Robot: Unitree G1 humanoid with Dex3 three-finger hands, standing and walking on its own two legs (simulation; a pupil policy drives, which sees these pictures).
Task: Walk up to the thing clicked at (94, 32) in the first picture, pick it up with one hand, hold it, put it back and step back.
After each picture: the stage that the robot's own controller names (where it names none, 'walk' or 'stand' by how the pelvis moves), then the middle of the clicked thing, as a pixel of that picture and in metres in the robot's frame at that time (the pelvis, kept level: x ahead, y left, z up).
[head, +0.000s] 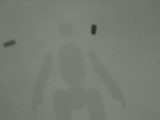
stand; (93, 29) +1.68 -0.17 -0.72
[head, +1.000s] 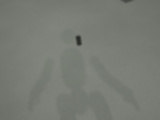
walk; (78, 40) +1.55 +0.14 -0.70
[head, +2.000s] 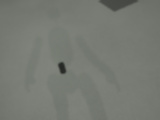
walk; (62, 68) +1.02 +0.28 -0.71
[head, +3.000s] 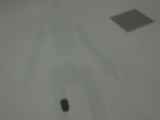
walk; (64, 105) +0.63 +0.20 -0.70
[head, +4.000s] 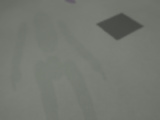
stand; out of the picture +0.36 +0.21 -0.69
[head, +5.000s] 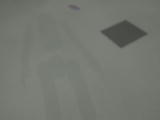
stand; out of the picture +0.31 +0.21 -0.72
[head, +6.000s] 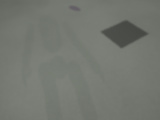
stand; out of the picture +0.32 +0.21 -0.73
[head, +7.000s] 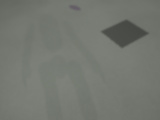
stand; out of the picture +0.31 +0.21 -0.73
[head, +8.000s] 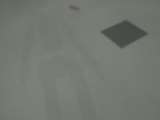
stand; out of the picture +0.31 +0.21 -0.73
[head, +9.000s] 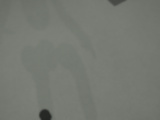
go down; (45, 116) +0.35 +0.20 -0.60
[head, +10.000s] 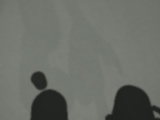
go down; (39, 81) +0.41 +0.21 -0.33
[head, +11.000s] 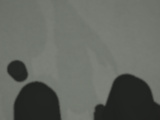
close in; (18, 71) +0.40 +0.22 -0.26
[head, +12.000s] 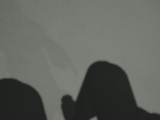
close; out of the picture +0.40 +0.25 -0.22
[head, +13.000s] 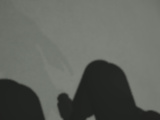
close; out of the picture +0.39 +0.25 -0.22
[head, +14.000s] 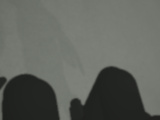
lift; out of the picture +0.34 +0.24 -0.20
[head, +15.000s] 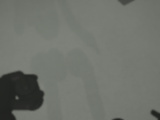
lift; (30, 94) +0.32 +0.18 +0.00
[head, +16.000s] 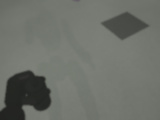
hold; (38, 94) +0.33 +0.17 +0.02
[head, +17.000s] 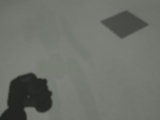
hold; (40, 96) +0.33 +0.17 +0.00
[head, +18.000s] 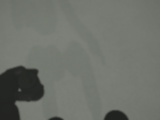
crouch; (31, 86) +0.36 +0.18 -0.07
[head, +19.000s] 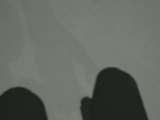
lower; out of the picture +0.43 +0.25 -0.17
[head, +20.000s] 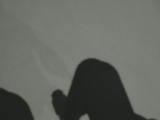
lower; out of the picture +0.43 +0.27 -0.23
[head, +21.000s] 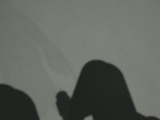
lower; out of the picture +0.41 +0.26 -0.23
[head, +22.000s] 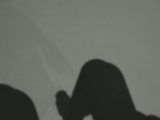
lower; out of the picture +0.42 +0.26 -0.23
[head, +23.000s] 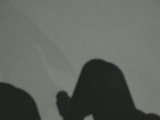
lower; out of the picture +0.41 +0.25 -0.23
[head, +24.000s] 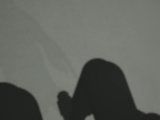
withdraw; out of the picture +0.40 +0.23 -0.23
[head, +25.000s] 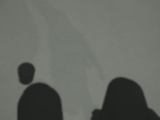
stand; (26, 74) +0.41 +0.20 -0.27
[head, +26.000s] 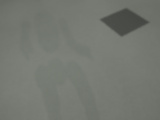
stand; out of the picture +0.34 +0.17 -0.64
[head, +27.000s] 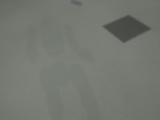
stand; out of the picture +0.35 +0.17 -0.67
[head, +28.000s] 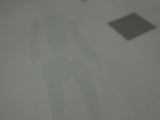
stand; out of the picture +0.35 +0.17 -0.67
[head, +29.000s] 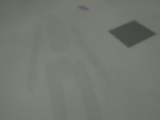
walk; out of the picture +0.36 +0.17 -0.72
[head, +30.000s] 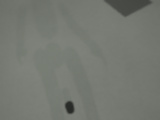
walk; (69, 107) +0.48 +0.13 -0.70
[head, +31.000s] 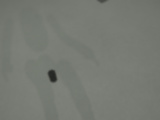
walk; (52, 76) +0.76 +0.27 -0.69
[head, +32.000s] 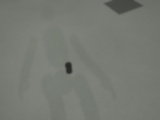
stand; (68, 68) +1.02 +0.16 -0.70
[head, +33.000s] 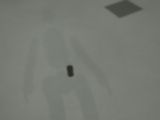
stand; (70, 71) +1.02 +0.15 -0.72
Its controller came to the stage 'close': yes
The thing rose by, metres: 0.71
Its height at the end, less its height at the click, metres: +0.00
